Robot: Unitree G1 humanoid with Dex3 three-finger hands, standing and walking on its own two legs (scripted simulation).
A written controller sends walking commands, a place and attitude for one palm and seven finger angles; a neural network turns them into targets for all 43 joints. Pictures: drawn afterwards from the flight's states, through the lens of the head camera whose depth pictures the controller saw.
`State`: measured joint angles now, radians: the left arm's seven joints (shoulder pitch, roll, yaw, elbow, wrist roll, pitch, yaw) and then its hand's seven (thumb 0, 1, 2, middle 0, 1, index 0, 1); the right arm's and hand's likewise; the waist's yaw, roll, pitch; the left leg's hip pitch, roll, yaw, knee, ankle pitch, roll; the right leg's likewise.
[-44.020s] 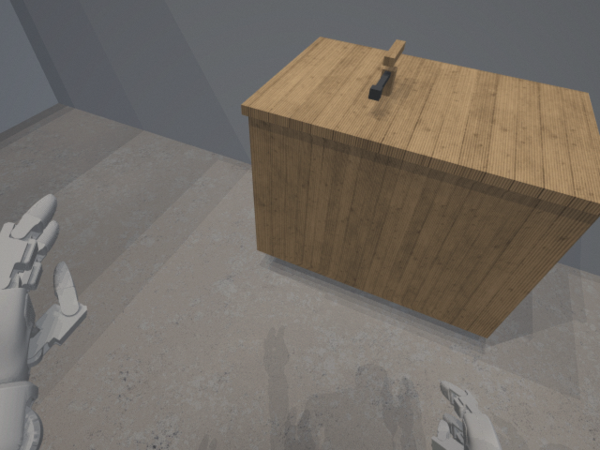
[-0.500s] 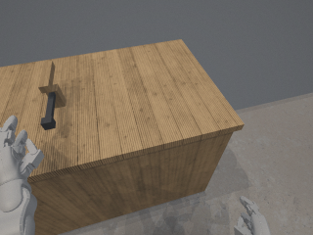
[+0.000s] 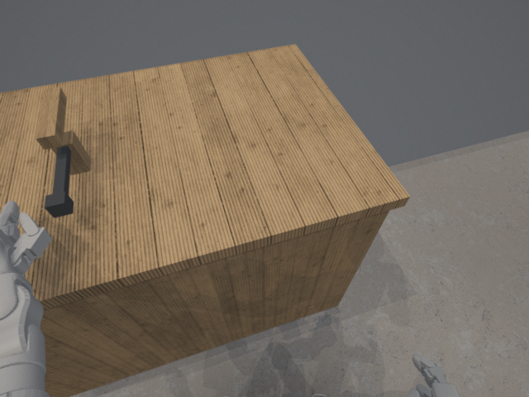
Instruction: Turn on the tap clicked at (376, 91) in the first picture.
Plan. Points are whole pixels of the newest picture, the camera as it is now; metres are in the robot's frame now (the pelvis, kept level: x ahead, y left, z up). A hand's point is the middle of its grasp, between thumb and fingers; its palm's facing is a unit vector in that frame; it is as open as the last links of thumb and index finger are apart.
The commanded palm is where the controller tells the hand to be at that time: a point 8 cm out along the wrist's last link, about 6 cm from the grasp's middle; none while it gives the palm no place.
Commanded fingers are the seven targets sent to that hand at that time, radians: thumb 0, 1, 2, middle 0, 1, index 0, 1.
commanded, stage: reach beside the lever's end, fingers flat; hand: left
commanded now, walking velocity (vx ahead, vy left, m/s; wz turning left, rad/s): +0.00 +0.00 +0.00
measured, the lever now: (59, 204) +0.37 +0.35 +0.06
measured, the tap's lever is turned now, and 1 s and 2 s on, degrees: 0 0 19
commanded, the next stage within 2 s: push the lever round in 0.68 s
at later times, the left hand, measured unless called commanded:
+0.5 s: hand (47, 216) +0.35 +0.36 +0.06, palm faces +0.56 -0.82 -0.12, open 7.8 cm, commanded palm +0.30 +0.39 +0.06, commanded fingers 0.00 0.90 0.90 -0.15 -0.15 -0.15 -0.15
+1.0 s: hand (49, 222) +0.34 +0.36 +0.05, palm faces +0.55 -0.83 -0.09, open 7.8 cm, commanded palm +0.30 +0.39 +0.06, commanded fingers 0.00 0.90 0.90 -0.15 -0.15 -0.15 -0.15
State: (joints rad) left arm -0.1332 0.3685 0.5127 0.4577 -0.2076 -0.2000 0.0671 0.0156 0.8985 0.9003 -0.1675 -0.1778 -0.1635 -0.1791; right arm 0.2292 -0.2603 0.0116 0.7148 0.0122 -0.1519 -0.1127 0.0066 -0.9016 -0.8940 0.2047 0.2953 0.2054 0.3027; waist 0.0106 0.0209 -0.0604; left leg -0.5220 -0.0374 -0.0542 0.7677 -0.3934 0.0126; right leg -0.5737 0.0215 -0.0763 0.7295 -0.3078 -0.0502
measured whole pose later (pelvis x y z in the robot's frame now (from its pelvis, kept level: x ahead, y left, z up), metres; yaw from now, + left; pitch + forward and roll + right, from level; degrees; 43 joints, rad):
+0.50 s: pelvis +0.01 +0.01 -0.01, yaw -1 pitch +13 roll -1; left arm -0.24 0.45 0.60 0.65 -0.19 -0.29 -0.01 0.02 0.90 0.90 -0.16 -0.15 -0.15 -0.15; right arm 0.31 -0.27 -0.01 0.69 0.00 -0.07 -0.08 0.00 -0.90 -0.89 0.20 0.30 0.21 0.30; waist -0.03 0.02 -0.09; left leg -0.64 -0.03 -0.04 0.84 -0.43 0.03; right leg -0.68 0.03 -0.06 0.77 -0.32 -0.04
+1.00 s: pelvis +0.00 +0.02 -0.01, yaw -1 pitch +13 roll -2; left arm -0.25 0.42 0.55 0.62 -0.20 -0.27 -0.01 0.02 0.90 0.90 -0.16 -0.15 -0.15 -0.15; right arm 0.26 -0.26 0.01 0.67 0.01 -0.07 -0.09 0.00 -0.90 -0.89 0.21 0.30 0.21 0.30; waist -0.01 0.02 -0.10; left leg -0.65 -0.04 -0.05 0.86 -0.43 0.03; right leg -0.68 0.02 -0.07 0.78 -0.32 -0.03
